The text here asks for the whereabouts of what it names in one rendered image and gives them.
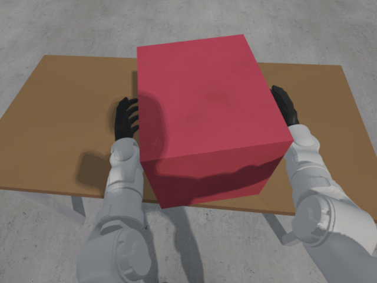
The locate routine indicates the carton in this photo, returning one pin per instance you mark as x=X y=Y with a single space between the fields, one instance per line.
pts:
x=209 y=126

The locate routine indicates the right robot forearm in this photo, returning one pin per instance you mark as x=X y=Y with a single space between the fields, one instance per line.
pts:
x=306 y=170

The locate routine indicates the left robot hand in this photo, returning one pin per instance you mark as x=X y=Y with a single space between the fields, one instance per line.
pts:
x=122 y=126

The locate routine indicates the table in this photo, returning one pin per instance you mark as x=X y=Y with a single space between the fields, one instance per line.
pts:
x=56 y=135

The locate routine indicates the right robot hand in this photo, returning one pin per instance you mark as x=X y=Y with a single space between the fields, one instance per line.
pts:
x=285 y=105

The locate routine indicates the robot right upper arm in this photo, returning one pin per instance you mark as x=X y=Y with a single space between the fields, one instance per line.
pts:
x=339 y=238

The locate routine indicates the robot left upper arm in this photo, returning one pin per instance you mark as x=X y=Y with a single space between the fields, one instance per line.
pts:
x=117 y=257

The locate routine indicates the left robot forearm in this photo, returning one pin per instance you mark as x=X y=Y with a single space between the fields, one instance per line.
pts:
x=123 y=193

